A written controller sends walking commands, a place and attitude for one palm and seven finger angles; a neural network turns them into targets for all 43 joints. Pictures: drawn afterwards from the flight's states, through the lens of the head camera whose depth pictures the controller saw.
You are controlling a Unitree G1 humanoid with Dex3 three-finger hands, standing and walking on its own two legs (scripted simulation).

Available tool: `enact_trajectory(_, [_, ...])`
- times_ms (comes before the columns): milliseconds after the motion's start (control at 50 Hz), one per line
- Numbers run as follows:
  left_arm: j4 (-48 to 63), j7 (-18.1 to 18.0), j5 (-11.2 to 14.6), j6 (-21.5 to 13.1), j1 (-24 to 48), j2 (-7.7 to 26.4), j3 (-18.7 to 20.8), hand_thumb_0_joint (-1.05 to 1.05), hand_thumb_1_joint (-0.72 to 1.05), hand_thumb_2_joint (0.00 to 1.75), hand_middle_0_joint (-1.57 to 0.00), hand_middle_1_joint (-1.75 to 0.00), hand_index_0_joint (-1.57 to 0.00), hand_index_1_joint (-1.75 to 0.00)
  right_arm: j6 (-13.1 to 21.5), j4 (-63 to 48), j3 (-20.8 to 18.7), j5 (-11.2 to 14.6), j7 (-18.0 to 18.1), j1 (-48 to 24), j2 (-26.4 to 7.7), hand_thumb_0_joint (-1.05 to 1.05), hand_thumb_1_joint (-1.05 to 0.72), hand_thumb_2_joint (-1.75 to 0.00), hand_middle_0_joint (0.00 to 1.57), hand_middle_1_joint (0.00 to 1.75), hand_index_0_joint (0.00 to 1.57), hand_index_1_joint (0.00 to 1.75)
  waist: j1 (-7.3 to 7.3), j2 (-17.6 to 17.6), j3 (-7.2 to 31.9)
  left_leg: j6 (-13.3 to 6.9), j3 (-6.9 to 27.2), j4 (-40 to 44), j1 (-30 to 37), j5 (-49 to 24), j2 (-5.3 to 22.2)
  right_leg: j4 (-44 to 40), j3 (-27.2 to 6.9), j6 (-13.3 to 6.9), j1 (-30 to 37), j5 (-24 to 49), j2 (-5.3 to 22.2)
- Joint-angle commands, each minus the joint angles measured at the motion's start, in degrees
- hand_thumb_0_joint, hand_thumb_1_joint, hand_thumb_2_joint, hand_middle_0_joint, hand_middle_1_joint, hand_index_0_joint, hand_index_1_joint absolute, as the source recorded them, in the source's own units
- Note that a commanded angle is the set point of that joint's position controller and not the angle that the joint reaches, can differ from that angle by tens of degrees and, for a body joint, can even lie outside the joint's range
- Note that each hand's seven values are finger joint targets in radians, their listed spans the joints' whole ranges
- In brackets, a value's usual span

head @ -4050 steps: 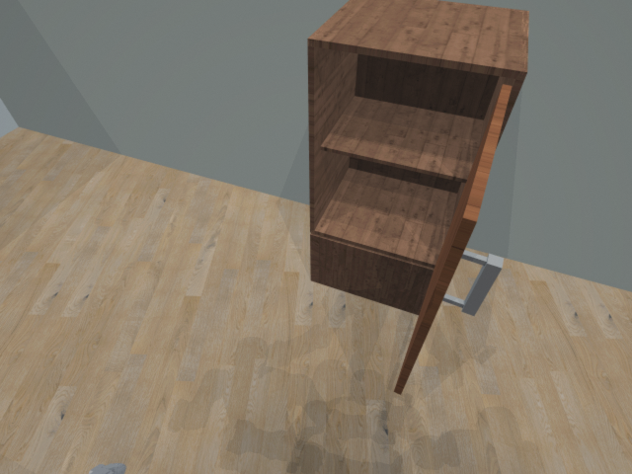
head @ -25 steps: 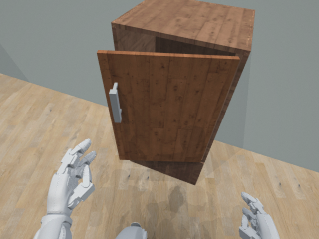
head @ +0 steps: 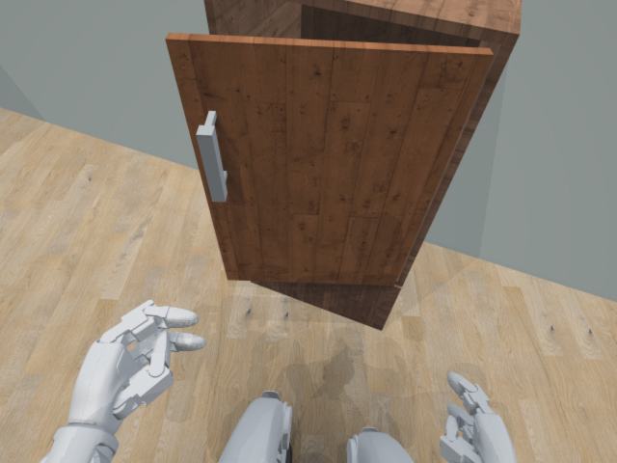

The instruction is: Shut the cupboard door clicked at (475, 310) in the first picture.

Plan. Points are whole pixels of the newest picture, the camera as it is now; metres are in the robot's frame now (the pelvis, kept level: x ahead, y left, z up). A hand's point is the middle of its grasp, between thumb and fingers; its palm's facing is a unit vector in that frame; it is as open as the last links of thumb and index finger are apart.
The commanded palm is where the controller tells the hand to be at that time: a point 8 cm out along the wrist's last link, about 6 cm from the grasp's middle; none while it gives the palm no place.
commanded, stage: raise the hand and make a fist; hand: left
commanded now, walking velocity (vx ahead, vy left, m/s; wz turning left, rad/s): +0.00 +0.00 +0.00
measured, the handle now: (215, 157) +0.53 +0.19 +0.08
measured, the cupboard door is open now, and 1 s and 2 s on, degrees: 20 20 20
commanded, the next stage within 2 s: bring the fist close to the handle in 1.16 s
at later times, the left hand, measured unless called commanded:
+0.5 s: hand (168, 316) +0.27 +0.19 +0.07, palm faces +0.04 -1.00 -0.03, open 3.1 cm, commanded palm +0.24 +0.24 +0.07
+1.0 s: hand (183, 299) +0.29 +0.18 +0.08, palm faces +0.01 -1.00 -0.03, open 3.1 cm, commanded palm +0.26 +0.23 +0.08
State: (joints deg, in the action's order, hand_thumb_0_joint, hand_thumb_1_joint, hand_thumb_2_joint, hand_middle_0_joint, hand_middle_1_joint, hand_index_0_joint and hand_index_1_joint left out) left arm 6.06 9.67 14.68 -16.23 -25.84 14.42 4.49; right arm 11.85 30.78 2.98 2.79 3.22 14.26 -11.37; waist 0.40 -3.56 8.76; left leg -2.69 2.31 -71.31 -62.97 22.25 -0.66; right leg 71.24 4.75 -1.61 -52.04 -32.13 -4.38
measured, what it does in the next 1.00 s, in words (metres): shifts its weight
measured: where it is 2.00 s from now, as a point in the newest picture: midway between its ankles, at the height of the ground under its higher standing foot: outside the picture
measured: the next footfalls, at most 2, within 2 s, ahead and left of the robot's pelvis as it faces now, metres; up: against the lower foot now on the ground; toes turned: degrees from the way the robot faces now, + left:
none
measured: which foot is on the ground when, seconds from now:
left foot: down 0.00-1.00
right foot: down 0.00-1.00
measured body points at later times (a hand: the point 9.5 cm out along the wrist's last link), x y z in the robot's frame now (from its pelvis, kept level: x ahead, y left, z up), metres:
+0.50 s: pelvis +0.06 +0.01 +0.02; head +0.12 +0.02 +0.46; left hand +0.26 +0.24 +0.08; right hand +0.26 -0.22 -0.05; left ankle +0.13 +0.08 -0.62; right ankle +0.03 -0.11 -0.62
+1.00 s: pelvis +0.06 +0.00 +0.02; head +0.11 +0.00 +0.47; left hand +0.28 +0.23 +0.08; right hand +0.23 -0.25 -0.05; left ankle +0.13 +0.08 -0.62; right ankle +0.03 -0.11 -0.62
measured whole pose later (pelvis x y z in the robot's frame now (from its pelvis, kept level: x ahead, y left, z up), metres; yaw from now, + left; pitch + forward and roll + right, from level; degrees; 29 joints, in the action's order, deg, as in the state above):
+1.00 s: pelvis +0.06 +0.00 +0.02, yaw -1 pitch +15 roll -4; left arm 2.0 10.4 15.6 -21.9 -22.8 14.2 6.4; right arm 6.0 28.7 0.7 2.0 2.3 15.1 -14.3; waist -0.2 -2.6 9.9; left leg -2.8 0.9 -67.4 -56.7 25.5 -0.2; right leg 65.7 2.6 -1.9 -45.7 -35.0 -4.9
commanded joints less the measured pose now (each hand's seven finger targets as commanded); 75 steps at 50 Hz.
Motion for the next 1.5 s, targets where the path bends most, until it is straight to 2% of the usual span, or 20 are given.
enact_trajectory(0, [13.4, -3.3, 1.0, -6.3, 0.4, 5.4, 5.4, 0.00, 0.90, 0.90, -0.90, -1.06, -0.90, -1.06, 3.8, -10.7, -4.4, -0.2, 1.0, -6.4, -8.3, 0.00, -0.90, -0.90, 0.20, 0.30, 0.20, 0.30, 0.40, 1.1, 7.2, 1.0, 5.3, 14.6, 13.7, 15.6, 1.6, -16.6, -5.3, -0.8, -1.2, -10.1, 2.0])
enact_trajectory(80, [11.5, -3.3, 0.0, -9.4, -0.2, 4.5, 3.0, 0.00, 0.90, 0.90, -0.97, -1.14, -0.97, -1.14, 4.0, -10.2, -4.4, -0.5, 0.6, -5.8, -9.0, 0.00, -0.90, -0.90, 0.20, 0.30, 0.20, 0.30, -0.34, 0.6, 5.2, 0.9, 6.2, 15.2, 14.1, 16.2, 1.9, -15.1, -4.2, -0.9, -3.0, -7.7, 1.8])
enact_trajectory(160, [10.7, -1.7, 0.6, -9.5, -2.1, 4.8, 3.6, 0.00, 0.90, 0.90, -1.04, -1.22, -1.04, -1.22, 3.2, -10.5, -5.1, -0.4, 0.5, -4.5, -9.5, 0.00, -0.90, -0.90, 0.20, 0.30, 0.20, 0.30, -0.22, 1.5, 7.7, 0.9, 6.0, 15.1, 16.2, 11.9, 2.0, -14.8, -3.5, -0.8, -1.7, -3.5, 1.6])
enact_trajectory(240, [14.2, -1.8, 0.9, -10.1, -2.2, 5.2, 4.4, 0.00, 0.90, 0.90, -1.12, -1.30, -1.12, -1.30, 2.5, -10.7, -5.4, -0.6, 0.2, -3.9, -9.3, 0.00, -0.90, -0.90, 0.20, 0.30, 0.20, 0.30, 0.41, -3.1, 11.6, 1.2, 6.3, 15.3, 22.2, 4.5, 2.4, -13.1, -2.1, -1.0, -0.8, 3.6, 1.3])
enact_trajectory(380, [12.2, -1.5, 0.2, -9.6, -2.0, 4.7, 4.4, 0.00, 0.90, 0.90, -1.24, -1.44, -1.24, -1.44, 0.4, -10.1, -6.0, -1.0, -0.1, -2.8, -9.4, 0.00, -0.90, -0.90, 0.20, 0.30, 0.20, 0.30, -0.44, -1.0, 12.7, 1.4, 6.5, 14.0, 25.5, -5.3, 2.9, -12.5, -1.4, -0.7, -0.1, 10.4, 0.8])
enact_trajectory(400, [12.7, -1.0, 0.3, -9.4, -1.7, 3.8, 3.4, 0.00, 0.90, 0.90, -1.26, -1.46, -1.26, -1.46, 0.1, -10.5, -5.9, -1.0, -0.2, -2.8, -9.3, 0.00, -0.90, -0.90, 0.20, 0.30, 0.20, 0.30, -0.54, -2.0, 13.5, 1.4, 6.0, 13.7, 26.2, -6.6, 2.9, -12.5, -1.4, -0.7, 0.1, 11.3, 0.9])
enact_trajectory(500, [12.3, 0.0, 0.7, -8.4, -0.1, 4.6, 4.7, 0.00, 0.90, 0.90, -1.30, -1.50, -1.30, -1.50, -1.2, -11.0, -5.8, -1.1, -0.3, -2.4, -9.2, 0.00, -0.90, -0.90, 0.20, 0.30, 0.20, 0.30, -0.28, -1.1, 14.1, 1.6, 5.4, 13.4, 27.3, -10.7, 2.7, -12.8, -1.4, -0.7, 2.0, 14.5, 0.8])
enact_trajectory(580, [12.2, 0.2, 0.9, -8.6, 2.8, 5.9, 5.6, 0.00, 0.90, 0.90, -1.30, -1.50, -1.30, -1.50, -1.9, -11.1, -5.5, -1.1, -0.1, -2.2, -9.4, 0.00, -0.90, -0.90, 0.20, 0.30, 0.20, 0.30, -0.32, -1.3, 13.8, 1.5, 5.4, 13.5, 27.2, -10.2, 2.7, -13.2, -1.8, -0.8, 2.5, 14.4, 0.7])
enact_trajectory(620, [10.5, 0.4, 1.0, -8.4, 3.1, 5.0, 5.1, 0.00, 0.90, 0.90, -1.30, -1.50, -1.30, -1.50, -2.2, -11.3, -5.3, -1.1, -0.3, -2.4, -9.4, 0.00, -0.90, -0.90, 0.20, 0.30, 0.20, 0.30, -0.44, -1.3, 12.7, 1.5, 5.0, 13.9, 26.5, -8.7, 2.6, -13.9, -1.8, -0.7, 2.3, 13.6, 0.8])
enact_trajectory(660, [9.1, 0.6, 1.4, -8.1, 4.7, 5.4, 5.6, 0.00, 0.90, 0.90, -1.30, -1.50, -1.30, -1.50, -2.5, -11.4, -5.1, -1.0, -0.1, -2.4, -9.6, 0.00, -0.90, -0.90, 0.20, 0.30, 0.20, 0.30, -0.80, 1.0, 12.0, 1.2, 4.6, 14.0, 24.9, -6.0, 2.4, -14.7, -2.1, -0.5, 2.9, 12.4, 0.7])
enact_trajectory(740, [8.5, 1.1, 1.9, -8.2, 6.9, 5.9, 5.7, 0.00, 0.90, 0.90, -1.30, -1.50, -1.30, -1.50, -2.5, -11.3, -4.8, -0.8, -0.1, -2.6, -9.8, 0.00, -0.90, -0.90, 0.20, 0.30, 0.20, 0.30, -0.62, -0.1, 12.5, 0.9, 3.6, 13.7, 24.2, -5.5, 2.0, -15.5, -3.1, -0.5, 4.1, 12.1, 0.9])
enact_trajectory(880, [7.3, 0.8, 2.3, -9.1, 5.2, 6.9, 6.9, 0.00, 0.90, 0.90, -1.30, -1.50, -1.30, -1.50, -2.8, -11.2, -5.0, -0.8, -0.4, -2.6, -9.9, 0.00, -0.90, -0.90, 0.20, 0.30, 0.20, 0.30, -0.03, 1.5, 12.1, 0.6, 2.6, 13.2, 22.3, -5.7, 1.8, -16.2, -4.7, -0.1, 6.2, 12.9, 1.1])
enact_trajectory(920, [7.4, 0.4, 2.2, -9.7, 5.7, 6.4, 6.4, 0.00, 0.90, 0.90, -1.30, -1.50, -1.30, -1.50, -2.7, -11.2, -5.0, -0.8, -0.6, -3.0, -9.7, 0.00, -0.90, -0.90, 0.20, 0.30, 0.20, 0.30, -0.09, -0.3, 11.5, 0.8, 2.6, 13.5, 22.4, -4.5, 1.8, -16.3, -4.7, -0.1, 5.0, 11.4, 1.3])
enact_trajectory(1040, [7.2, -0.3, 1.8, -10.7, 6.3, 6.3, 5.8, 0.00, 0.90, 0.90, -1.30, -1.50, -1.30, -1.50, -2.8, -11.3, -5.0, -0.8, -0.6, -3.2, -9.9, 0.00, -0.90, -0.90, 0.20, 0.30, 0.20, 0.30, -0.42, -0.3, 10.9, 0.6, 2.6, 14.2, 22.1, -1.5, 1.8, -17.0, -5.0, -0.1, 4.2, 7.8, 1.2])
enact_trajectory(1180, [5.9, 0.2, 2.3, -10.7, 6.7, 6.6, 6.4, 0.00, 0.90, 0.90, -1.30, -1.50, -1.30, -1.50, -2.8, -11.1, -5.0, -0.7, -0.4, -3.0, -10.1, 0.00, -0.90, -0.90, 0.20, 0.30, 0.20, 0.30, -0.53, 2.1, 10.3, 0.4, 2.6, 13.7, 21.0, -1.0, 1.8, -17.5, -5.6, 0.1, 4.7, 7.1, 1.1])
enact_trajectory(1240, [6.7, 0.3, 2.0, -11.1, 7.2, 6.0, 5.4, 0.00, 0.90, 0.90, -1.30, -1.50, -1.30, -1.50, -2.6, -11.2, -4.8, -0.7, -0.4, -3.2, -9.9, 0.00, -0.90, -0.90, 0.20, 0.30, 0.20, 0.30, -0.57, -0.2, 10.7, 0.5, 2.8, 14.3, 22.3, -0.8, 1.9, -17.0, -4.8, -0.2, 3.7, 7.0, 1.1])
enact_trajectory(1300, [5.2, -0.1, 1.4, -11.1, 15.0, 6.1, 4.5, 0.00, 0.90, 0.90, -1.30, -1.50, -1.30, -1.50, -2.5, -10.1, -4.6, -0.9, -0.1, -3.3, -10.3, 0.00, -0.90, -0.90, 0.20, 0.30, 0.20, 0.30, -2.34, 1.5, 9.2, 0.2, 3.2, 13.2, 20.9, 1.2, 2.0, -17.0, -5.1, 0.0, 1.4, 5.3, 1.1])
enact_trajectory(1380, [3.2, -0.4, 0.9, -10.5, 19.7, 6.9, 5.0, 0.00, 0.90, 0.90, -1.30, -1.50, -1.30, -1.50, -2.2, -9.2, -4.6, -0.9, 0.0, -3.0, -10.7, 0.00, -0.90, -0.90, 0.20, 0.30, 0.20, 0.30, -1.75, 0.0, 11.7, 0.4, 3.6, 13.4, 22.1, 1.5, 2.0, -16.7, -5.1, -0.3, 1.5, 4.9, 1.1])
enact_trajectory(1440, [1.9, -0.6, 0.4, -8.9, 23.1, 5.0, 2.8, 0.00, 0.90, 0.90, -1.30, -1.50, -1.30, -1.50, -2.4, -9.1, -4.5, -0.7, -0.2, -3.0, -10.5, 0.00, -0.90, -0.90, 0.20, 0.30, 0.20, 0.30, -1.98, -0.7, 13.2, 0.5, 3.6, 14.4, 24.7, 0.2, 2.0, -17.1, -4.5, -0.2, 1.9, 6.6, 1.2])
enact_trajectory(1480, [1.3, -1.6, -0.2, -7.8, 22.9, 5.9, 3.5, 0.00, 0.90, 0.90, -1.30, -1.50, -1.30, -1.50, -2.5, -8.9, -4.5, -0.8, -0.4, -2.5, -10.8, 0.00, -0.90, -0.90, 0.20, 0.30, 0.20, 0.30, -1.29, -1.3, 14.6, 0.6, 4.1, 15.3, 26.6, -1.1, 2.3, -16.9, -4.1, -0.3, 2.8, 8.0, 1.1])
